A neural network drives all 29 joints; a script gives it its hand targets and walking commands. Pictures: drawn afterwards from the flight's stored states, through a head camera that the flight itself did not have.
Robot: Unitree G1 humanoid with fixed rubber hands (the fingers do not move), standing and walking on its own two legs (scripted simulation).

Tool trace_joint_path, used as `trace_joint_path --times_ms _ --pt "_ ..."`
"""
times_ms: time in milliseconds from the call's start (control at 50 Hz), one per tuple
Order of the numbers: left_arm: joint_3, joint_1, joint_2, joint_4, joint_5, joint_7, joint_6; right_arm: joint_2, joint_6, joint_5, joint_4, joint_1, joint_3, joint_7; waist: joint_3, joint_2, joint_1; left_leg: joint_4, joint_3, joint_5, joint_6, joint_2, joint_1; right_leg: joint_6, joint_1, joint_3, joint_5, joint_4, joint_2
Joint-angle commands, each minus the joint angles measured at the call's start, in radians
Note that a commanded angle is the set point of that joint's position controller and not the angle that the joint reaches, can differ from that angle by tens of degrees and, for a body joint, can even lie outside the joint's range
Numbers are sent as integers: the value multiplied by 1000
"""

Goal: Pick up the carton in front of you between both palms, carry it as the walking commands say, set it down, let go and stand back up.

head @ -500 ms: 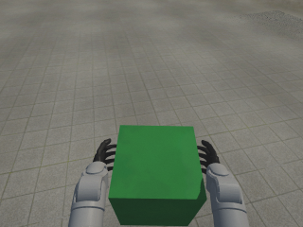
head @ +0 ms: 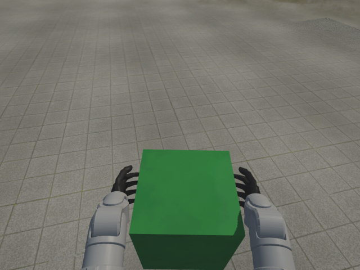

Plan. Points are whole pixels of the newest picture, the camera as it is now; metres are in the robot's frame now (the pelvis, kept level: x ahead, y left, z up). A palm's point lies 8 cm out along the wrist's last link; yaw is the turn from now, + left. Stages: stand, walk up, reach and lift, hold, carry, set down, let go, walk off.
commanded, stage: carry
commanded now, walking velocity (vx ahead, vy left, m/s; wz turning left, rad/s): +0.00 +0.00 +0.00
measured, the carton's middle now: (184, 212) +0.30 +0.00 -0.03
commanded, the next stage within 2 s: hold in 0.62 s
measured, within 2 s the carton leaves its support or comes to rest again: neither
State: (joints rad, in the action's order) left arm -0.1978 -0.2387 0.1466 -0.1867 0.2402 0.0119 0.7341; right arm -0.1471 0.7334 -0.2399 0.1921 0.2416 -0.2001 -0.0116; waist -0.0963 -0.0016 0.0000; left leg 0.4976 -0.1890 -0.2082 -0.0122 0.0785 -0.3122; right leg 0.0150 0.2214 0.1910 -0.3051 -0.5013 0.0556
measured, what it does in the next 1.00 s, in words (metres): stands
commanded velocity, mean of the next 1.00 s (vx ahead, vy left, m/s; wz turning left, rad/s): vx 0.00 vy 0.00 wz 0.00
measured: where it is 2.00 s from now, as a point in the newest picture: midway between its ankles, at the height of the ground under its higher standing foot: outside the picture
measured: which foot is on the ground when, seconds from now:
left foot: down 0.00-1.00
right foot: down 0.00-1.00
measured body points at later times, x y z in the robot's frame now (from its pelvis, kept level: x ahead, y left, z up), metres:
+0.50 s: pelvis -0.01 -0.01 +0.00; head -0.03 -0.01 +0.45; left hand +0.29 +0.15 +0.04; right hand +0.29 -0.16 +0.04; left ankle +0.03 +0.11 -0.74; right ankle -0.02 -0.10 -0.74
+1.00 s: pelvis -0.03 +0.01 +0.01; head -0.06 +0.02 +0.45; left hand +0.29 +0.12 +0.04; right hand +0.25 -0.18 +0.04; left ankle +0.03 +0.13 -0.74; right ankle -0.02 -0.10 -0.74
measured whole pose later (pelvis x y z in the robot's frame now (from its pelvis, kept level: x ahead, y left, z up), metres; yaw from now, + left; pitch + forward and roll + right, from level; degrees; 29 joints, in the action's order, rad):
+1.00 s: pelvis -0.03 +0.01 +0.01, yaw -8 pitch -9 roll +0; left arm -0.22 -0.28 0.16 -0.23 0.28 -0.01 0.72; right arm -0.15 0.71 -0.27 0.24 0.27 -0.24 0.01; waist 0.08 -0.01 0.00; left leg 0.39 -0.05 -0.16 0.00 0.03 -0.08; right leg 0.02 0.05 0.05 -0.21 -0.41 0.00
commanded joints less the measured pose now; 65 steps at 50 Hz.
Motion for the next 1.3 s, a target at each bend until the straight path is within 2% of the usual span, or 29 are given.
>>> trace_joint_path --times_ms 0,600,620,640,660,700,720,740,760,820,860,920,1020,1080,1140,1220,1280 --pt "553 -466 869 54 -229 -208 -30 -863 -32 230 -57 469 552 210 -233 4 0 -54 110 183 -1 100 129 5 -23 -109 184 90 117" --pt "549 -463 867 54 -229 -207 -30 -863 -30 228 -56 467 549 209 -242 3 0 -48 108 165 7 101 114 13 -5 -116 196 84 114" --pt "522 -359 891 81 -224 -213 -24 -879 -31 205 -49 379 522 217 -103 -56 2 -71 244 319 -20 -181 349 22 -47 -297 420 145 -105" --pt "532 -396 859 117 -219 -211 -40 -874 -50 192 -76 391 513 208 -152 -54 -14 -75 266 358 -23 -161 387 20 -58 -309 458 147 -103" --pt "539 -398 831 125 -226 -217 -40 -836 -57 168 -34 322 477 195 -142 -35 -30 -88 271 385 -12 -161 290 28 -201 -317 461 157 -106" --pt "556 -418 854 133 -232 -219 -48 -850 -68 171 -63 374 486 192 -166 -14 -21 -106 263 339 -2 -173 320 14 -229 -300 484 151 -107" --pt "555 -432 824 127 -237 -224 -50 -840 -72 166 -44 351 472 184 -158 -30 -33 -114 266 301 4 -170 275 19 -289 -298 426 167 -109" --pt "550 -435 840 123 -229 -227 -54 -840 -71 167 -55 383 485 188 -133 -12 -9 -124 260 253 4 -182 244 11 -303 -298 419 163 -107" --pt "547 -444 855 112 -224 -225 -55 -854 -71 178 -57 416 496 195 -140 -14 -12 -126 263 229 -2 -180 267 6 -274 -297 392 165 -106" --pt "500 -417 856 61 -192 -215 -55 -870 -65 209 -60 471 529 215 -107 -22 29 -135 260 158 -17 -180 283 -6 -226 -296 296 174 -101" --pt "472 -417 862 30 -176 -213 -53 -869 -60 210 -44 494 523 229 -80 -20 38 -140 261 124 -22 -174 293 -6 -193 -292 236 177 -102" --pt "455 -443 874 0 -167 -220 -48 -874 -55 201 -6 509 498 242 -49 -18 35 -146 256 83 -21 -166 309 -1 -153 -288 164 184 -104" --pt "460 -503 900 -20 -176 -238 -42 -892 -55 183 34 529 460 251 -38 -8 11 -149 255 52 -15 -156 353 11 -99 -284 108 189 -111" --pt "438 -596 923 -62 -174 -243 -48 -872 -71 152 91 601 403 261 -16 5 -6 -145 260 -19 -9 -148 347 30 -62 -276 27 178 -118" --pt "369 -705 940 -161 -147 -246 -73 -850 -107 101 194 711 315 276 4 14 -14 -131 271 -127 -5 -140 325 46 -11 -265 -65 151 -122" --pt "206 -811 909 -328 -58 -227 -128 -808 -173 15 350 848 161 283 29 25 -13 -95 290 -231 -5 -129 274 48 76 -252 -116 85 -126" --pt "62 -825 824 -399 25 -189 -175 -741 -216 -61 447 865 33 267 51 17 0 -61 292 -227 -8 -131 216 46 143 -247 -114 32 -132"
